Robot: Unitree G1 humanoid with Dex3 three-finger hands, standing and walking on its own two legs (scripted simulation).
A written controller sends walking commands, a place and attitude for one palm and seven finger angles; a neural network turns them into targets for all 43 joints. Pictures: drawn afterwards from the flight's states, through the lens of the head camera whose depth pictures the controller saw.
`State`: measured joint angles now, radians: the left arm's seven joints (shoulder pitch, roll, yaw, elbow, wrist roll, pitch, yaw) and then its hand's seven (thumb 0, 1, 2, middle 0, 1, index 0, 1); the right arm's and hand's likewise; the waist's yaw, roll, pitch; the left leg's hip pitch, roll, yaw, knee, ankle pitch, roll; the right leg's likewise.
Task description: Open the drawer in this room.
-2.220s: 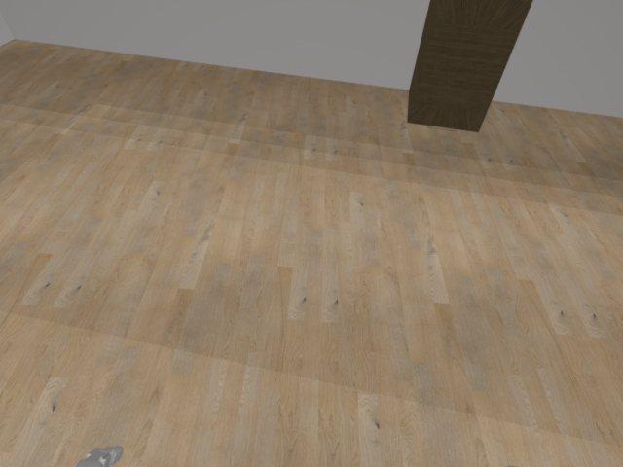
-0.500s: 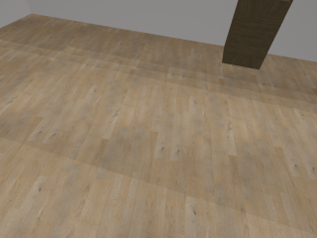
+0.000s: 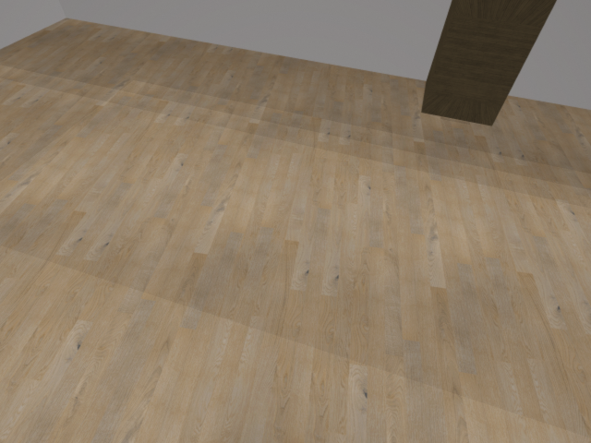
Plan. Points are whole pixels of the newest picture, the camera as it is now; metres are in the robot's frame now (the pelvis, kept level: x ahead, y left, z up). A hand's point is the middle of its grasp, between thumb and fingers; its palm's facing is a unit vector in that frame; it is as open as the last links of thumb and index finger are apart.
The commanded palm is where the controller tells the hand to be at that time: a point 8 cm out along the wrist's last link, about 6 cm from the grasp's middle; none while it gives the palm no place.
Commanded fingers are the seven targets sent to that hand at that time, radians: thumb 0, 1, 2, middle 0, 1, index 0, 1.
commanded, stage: stand and wait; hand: left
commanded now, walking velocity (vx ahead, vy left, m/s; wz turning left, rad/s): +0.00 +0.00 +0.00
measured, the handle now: out of the picture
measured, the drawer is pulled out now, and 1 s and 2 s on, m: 0.00 0.00 0.00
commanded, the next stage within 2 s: turn or walk to find it in 1.00 s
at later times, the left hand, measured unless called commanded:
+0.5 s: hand out of the picture +0.01 +0.19 -0.17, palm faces +0.06 -0.97 -0.23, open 7.4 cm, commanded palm none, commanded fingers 0.00 0.90 0.90 -0.20 -0.30 -0.20 -0.30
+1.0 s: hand out of the picture +0.06 +0.21 -0.16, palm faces +0.02 -0.95 -0.30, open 7.4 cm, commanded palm none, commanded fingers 0.00 0.90 0.90 -0.20 -0.30 -0.20 -0.30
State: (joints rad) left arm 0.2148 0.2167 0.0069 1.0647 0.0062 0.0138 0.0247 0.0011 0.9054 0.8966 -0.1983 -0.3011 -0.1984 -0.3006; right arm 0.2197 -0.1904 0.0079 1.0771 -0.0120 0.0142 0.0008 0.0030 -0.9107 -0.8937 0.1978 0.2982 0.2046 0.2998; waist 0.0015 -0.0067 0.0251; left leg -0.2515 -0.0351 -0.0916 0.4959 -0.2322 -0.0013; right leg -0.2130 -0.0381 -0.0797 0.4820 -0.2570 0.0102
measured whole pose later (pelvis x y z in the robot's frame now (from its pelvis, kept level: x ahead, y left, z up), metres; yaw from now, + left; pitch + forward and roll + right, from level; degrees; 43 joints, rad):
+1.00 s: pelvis +0.00 -0.02 +0.00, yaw +0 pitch -2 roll +0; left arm 0.17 0.30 0.03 1.09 0.01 0.00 0.00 0.00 0.90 0.90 -0.20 -0.30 -0.20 -0.30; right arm 0.18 -0.30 0.00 1.10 -0.02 0.00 0.00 0.00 -0.91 -0.89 0.20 0.30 0.20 0.30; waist 0.01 0.00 0.04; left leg -0.18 0.00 -0.10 0.42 -0.20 -0.03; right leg -0.15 0.00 -0.09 0.41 -0.23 -0.02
